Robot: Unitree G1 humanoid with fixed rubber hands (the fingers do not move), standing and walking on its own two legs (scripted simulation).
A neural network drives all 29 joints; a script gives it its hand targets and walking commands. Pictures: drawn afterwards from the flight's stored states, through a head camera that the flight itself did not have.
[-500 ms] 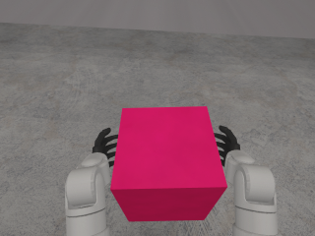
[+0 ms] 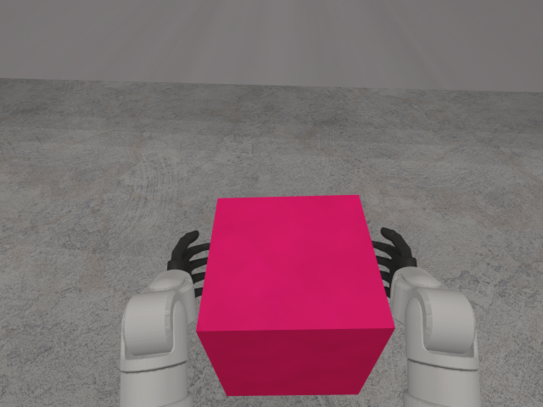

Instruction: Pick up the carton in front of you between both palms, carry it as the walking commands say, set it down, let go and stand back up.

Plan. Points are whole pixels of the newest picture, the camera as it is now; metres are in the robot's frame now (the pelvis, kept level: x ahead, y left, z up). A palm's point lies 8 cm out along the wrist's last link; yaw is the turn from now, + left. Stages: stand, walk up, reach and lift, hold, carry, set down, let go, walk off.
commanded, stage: carry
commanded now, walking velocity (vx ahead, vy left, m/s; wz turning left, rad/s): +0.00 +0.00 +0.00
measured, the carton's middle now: (290, 299) +0.28 +0.00 +0.02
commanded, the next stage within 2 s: none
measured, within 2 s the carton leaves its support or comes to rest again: neither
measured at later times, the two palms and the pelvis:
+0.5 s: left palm (182, 290) +0.27 +0.15 +0.06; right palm (391, 286) +0.27 -0.15 +0.06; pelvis +0.00 +0.00 +0.00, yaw +0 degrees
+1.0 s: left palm (179, 314) +0.24 +0.16 +0.04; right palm (391, 310) +0.25 -0.14 +0.04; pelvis -0.05 +0.01 +0.00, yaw +0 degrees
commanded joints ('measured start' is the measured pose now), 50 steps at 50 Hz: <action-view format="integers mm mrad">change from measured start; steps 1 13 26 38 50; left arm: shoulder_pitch -465 -423 -375 -497 -505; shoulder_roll -915 -910 -833 -807 -901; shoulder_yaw -712 -733 -648 -442 -487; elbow -73 -2 122 398 410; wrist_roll -408 -370 -253 -96 -115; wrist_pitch -4 -62 -258 -517 -536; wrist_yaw -248 -256 -252 -255 -273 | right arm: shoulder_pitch -467 -414 -376 -486 -503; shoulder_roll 909 909 834 812 906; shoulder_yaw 726 736 655 439 493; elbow -69 8 131 410 423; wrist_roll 422 375 264 100 127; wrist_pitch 0 -64 -262 -515 -536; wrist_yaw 261 269 269 269 289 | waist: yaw -1 -1 -2 2 0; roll -38 -17 -5 -17 -14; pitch -259 -230 -229 -150 -198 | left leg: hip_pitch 75 102 93 10 9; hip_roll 83 80 107 102 102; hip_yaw -67 -66 -84 -103 -112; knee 0 -19 -14 -88 -84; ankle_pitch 626 706 644 277 289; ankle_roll -13 -12 17 42 44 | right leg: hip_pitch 188 172 151 92 102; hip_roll -129 -100 -119 -119 -121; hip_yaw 103 72 86 110 107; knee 33 13 25 -53 -52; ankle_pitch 834 739 587 287 295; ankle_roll -11 7 -10 -11 -9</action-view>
